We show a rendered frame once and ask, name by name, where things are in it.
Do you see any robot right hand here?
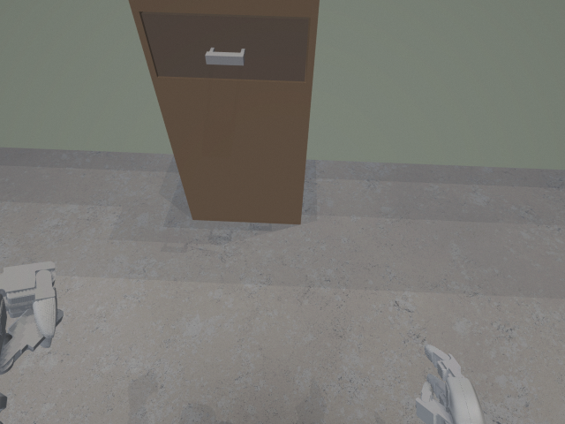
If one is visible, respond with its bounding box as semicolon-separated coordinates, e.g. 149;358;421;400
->
416;344;486;424

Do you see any robot left hand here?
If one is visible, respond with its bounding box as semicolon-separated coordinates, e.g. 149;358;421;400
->
0;261;64;375

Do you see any handle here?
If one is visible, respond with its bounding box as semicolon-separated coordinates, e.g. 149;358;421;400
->
205;48;245;65

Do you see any cabinet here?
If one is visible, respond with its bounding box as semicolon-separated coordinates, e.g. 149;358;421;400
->
129;0;320;224

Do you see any drawer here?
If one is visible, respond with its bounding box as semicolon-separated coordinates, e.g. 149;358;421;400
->
141;11;309;81

